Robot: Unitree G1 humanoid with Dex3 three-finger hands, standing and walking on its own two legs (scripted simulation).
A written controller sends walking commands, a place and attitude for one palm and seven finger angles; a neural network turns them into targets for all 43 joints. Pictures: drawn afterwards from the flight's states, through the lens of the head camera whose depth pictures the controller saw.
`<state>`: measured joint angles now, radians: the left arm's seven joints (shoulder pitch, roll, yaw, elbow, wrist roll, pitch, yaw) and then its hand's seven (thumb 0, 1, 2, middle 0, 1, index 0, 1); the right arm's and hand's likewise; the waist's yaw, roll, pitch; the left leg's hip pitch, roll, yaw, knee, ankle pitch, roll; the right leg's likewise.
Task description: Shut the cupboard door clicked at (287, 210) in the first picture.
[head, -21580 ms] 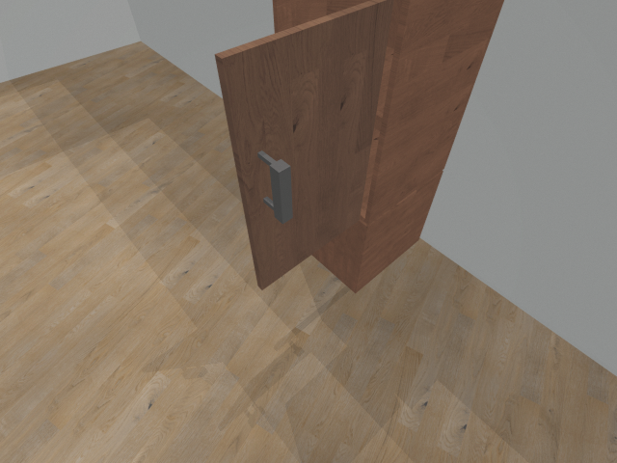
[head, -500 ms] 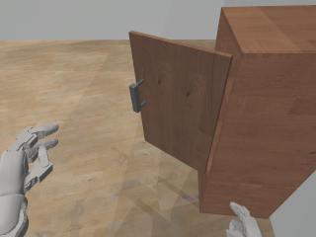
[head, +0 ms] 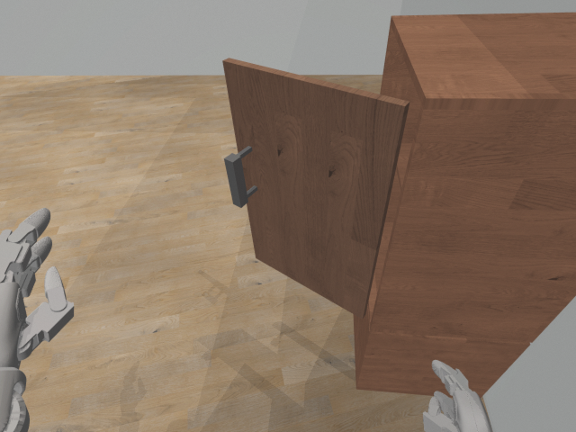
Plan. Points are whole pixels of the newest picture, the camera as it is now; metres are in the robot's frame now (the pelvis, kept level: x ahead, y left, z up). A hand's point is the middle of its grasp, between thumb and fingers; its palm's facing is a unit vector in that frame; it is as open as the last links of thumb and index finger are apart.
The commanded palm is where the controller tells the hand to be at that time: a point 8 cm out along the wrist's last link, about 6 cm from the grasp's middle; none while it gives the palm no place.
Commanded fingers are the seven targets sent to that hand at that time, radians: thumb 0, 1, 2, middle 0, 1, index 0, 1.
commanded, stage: step back with the hand held close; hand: left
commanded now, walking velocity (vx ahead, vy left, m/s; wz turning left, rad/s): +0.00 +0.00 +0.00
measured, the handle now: (243, 176) +0.64 +0.18 +0.00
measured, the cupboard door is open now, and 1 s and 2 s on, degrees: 60 60 60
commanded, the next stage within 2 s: stop stepping back and stand still in 1.50 s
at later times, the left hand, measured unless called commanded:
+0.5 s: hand (45, 311) +0.19 +0.29 +0.16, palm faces +0.36 -0.79 -0.50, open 7.4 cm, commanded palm +0.12 +0.33 +0.17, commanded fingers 0.00 0.90 0.90 -0.20 -0.30 -0.20 -0.30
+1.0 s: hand out of the picture +0.08 +0.30 +0.16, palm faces +0.50 -0.76 -0.42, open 7.4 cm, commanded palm +0.03 +0.33 +0.17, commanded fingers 0.00 0.90 0.90 -0.20 -0.30 -0.20 -0.30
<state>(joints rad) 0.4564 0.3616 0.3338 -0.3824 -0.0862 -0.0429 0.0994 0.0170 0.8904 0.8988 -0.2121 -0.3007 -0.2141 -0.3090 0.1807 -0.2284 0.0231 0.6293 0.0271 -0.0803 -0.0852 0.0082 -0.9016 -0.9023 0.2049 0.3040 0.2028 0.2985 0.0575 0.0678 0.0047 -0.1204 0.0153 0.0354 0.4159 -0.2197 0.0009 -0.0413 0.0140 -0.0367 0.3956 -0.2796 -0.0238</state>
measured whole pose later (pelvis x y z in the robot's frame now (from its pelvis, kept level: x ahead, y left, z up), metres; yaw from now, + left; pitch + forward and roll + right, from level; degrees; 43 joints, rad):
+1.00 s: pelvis -0.10 +0.03 -0.02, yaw +3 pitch +0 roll -2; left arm 0.52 0.40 0.42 -0.52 -0.04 -0.22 0.16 0.02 0.89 0.90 -0.21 -0.30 -0.21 -0.31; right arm 0.23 -0.22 0.00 0.60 0.00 -0.03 -0.08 0.01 -0.90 -0.90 0.21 0.30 0.21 0.30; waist 0.01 0.01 -0.01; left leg -0.49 0.00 0.02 0.67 -0.31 0.02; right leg -0.38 0.01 -0.02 0.60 -0.23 0.00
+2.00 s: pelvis -0.30 +0.07 +0.00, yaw -4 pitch +1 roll -1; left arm 0.66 0.49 0.43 -0.66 -0.07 -0.12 0.14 0.02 0.89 0.90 -0.21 -0.30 -0.21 -0.30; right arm 0.30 -0.12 0.04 0.60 -0.01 -0.07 -0.02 0.01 -0.90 -0.90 0.21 0.30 0.21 0.30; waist -0.05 -0.06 -0.07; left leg -0.43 0.01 0.04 0.43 -0.26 -0.05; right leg -0.15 0.11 -0.11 0.50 -0.47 -0.07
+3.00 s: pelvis -0.33 +0.13 -0.01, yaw +0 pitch -2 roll -1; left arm 0.35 0.22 0.02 1.02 0.01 0.04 0.02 -0.01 0.98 0.90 -0.20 -0.30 -0.20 -0.30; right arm 0.28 -0.19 0.01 1.00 -0.02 0.05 -0.02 0.00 -0.90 -0.90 0.20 0.30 0.20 0.30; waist 0.01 -0.04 0.06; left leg -0.29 0.06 0.04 0.52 -0.20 -0.01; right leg -0.12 -0.01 -0.15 0.46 -0.31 -0.02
